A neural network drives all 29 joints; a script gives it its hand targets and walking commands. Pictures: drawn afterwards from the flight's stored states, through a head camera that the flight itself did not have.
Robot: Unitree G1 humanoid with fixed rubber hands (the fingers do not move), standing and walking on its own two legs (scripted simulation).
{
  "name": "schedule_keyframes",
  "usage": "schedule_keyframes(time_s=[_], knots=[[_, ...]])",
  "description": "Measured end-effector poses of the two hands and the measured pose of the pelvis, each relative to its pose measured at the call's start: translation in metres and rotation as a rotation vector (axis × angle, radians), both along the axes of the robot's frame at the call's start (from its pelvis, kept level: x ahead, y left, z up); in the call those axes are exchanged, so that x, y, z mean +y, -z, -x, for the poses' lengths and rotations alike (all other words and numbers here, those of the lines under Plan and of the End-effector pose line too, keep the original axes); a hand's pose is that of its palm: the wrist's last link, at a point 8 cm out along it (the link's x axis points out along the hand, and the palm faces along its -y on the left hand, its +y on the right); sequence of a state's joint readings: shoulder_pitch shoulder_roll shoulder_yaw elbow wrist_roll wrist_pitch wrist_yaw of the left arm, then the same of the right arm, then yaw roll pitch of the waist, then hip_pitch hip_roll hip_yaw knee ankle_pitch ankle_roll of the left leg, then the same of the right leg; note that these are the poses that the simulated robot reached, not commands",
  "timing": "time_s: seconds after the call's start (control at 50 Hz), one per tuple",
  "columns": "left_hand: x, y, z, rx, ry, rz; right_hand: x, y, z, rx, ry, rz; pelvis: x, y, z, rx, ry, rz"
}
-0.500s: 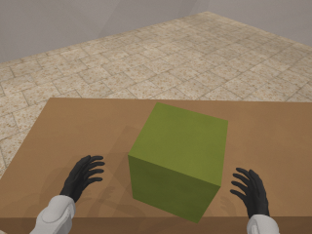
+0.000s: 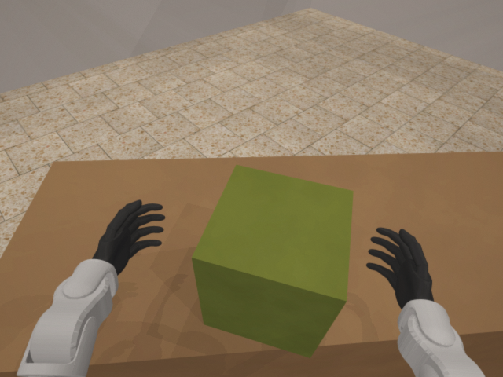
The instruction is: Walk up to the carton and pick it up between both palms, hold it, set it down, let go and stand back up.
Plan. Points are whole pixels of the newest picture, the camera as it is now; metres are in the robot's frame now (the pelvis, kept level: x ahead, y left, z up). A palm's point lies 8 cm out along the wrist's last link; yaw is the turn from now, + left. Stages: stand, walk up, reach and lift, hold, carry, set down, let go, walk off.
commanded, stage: reach and lift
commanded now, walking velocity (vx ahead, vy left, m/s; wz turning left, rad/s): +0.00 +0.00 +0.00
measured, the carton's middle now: (273, 262) +0.33 -0.06 -0.02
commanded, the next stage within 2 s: none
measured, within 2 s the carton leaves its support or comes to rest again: neither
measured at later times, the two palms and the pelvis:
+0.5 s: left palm (136, 200) +0.37 +0.15 +0.13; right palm (425, 250) +0.26 -0.25 +0.12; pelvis -0.03 +0.00 +0.00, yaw +0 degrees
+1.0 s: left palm (145, 150) +0.42 +0.14 +0.18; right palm (422, 207) +0.31 -0.26 +0.15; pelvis -0.03 -0.01 +0.00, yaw +1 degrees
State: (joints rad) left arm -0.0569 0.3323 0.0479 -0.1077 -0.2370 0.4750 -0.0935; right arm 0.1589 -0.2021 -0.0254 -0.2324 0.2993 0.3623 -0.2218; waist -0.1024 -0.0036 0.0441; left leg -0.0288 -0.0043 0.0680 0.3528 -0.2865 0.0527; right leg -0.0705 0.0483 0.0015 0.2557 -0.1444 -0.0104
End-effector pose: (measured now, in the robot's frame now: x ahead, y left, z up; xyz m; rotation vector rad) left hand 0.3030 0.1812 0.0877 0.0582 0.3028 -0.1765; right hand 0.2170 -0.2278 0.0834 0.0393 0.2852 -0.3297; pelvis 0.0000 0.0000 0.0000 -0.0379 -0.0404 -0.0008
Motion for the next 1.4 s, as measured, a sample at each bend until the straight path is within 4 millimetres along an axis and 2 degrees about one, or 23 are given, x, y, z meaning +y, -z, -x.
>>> schedule_keyframes(time_s=[0.16,0.36,0.54,0.66,0.82,0.96,1.0,1.06,1.2,1.28,1.34,1.4], knots=[[-0.008,-0.014,-0.023,0.007,0.016,-0.004,-0.01,-0.015,-0.008,-0.035,0.008,0.006,0.005,0.0,0.011,0.006,0.014,-0.001],[-0.019,-0.041,-0.045,-0.013,0.025,-0.008,-0.022,-0.031,-0.027,-0.058,0.008,0.0,0.006,0.001,0.026,0.01,0.009,-0.007],[-0.033,-0.045,-0.067,0.023,0.037,-0.006,-0.024,-0.04,-0.043,-0.044,0.014,-0.011,0.003,0.001,0.036,0.037,0.007,-0.019],[-0.039,-0.055,-0.082,0.008,0.029,0.001,-0.027,-0.053,-0.058,-0.054,0.011,0.001,-0.001,0.001,0.038,0.06,0.005,-0.017],[-0.044,-0.076,-0.102,-0.021,0.011,-0.006,-0.035,-0.061,-0.076,-0.043,0.039,-0.001,-0.004,0.001,0.035,0.083,-0.003,-0.014],[-0.046,-0.096,-0.113,-0.05,0.012,-0.015,-0.033,-0.072,-0.088,-0.083,0.036,-0.008,-0.005,0.001,0.03,0.067,-0.013,-0.009],[-0.045,-0.092,-0.115,-0.035,0.014,-0.012,-0.03,-0.069,-0.088,-0.068,0.038,-0.007,-0.005,0.0,0.029,0.052,-0.017,-0.011],[-0.044,-0.077,-0.117,0.0,0.021,-0.027,-0.025,-0.055,-0.086,-0.027,0.046,-0.014,-0.005,0.0,0.028,0.039,-0.025,-0.012],[-0.046,-0.01,-0.104,0.076,0.038,-0.027,-0.005,0.004,-0.074,0.052,0.05,-0.046,-0.002,0.001,0.029,0.061,-0.025,-0.008],[-0.047,0.022,-0.094,0.091,0.02,-0.02,0.001,0.026,-0.07,0.036,0.06,-0.049,0.0,0.003,0.029,0.106,-0.022,-0.003],[-0.047,0.031,-0.09,0.075,0.005,-0.028,-0.001,0.031,-0.073,0.008,0.075,-0.03,0.002,0.005,0.028,0.139,-0.021,0.003],[-0.048,0.027,-0.092,0.042,0.003,-0.029,-0.006,0.028,-0.078,-0.026,0.089,-0.007,0.003,0.007,0.027,0.163,-0.021,0.007]])
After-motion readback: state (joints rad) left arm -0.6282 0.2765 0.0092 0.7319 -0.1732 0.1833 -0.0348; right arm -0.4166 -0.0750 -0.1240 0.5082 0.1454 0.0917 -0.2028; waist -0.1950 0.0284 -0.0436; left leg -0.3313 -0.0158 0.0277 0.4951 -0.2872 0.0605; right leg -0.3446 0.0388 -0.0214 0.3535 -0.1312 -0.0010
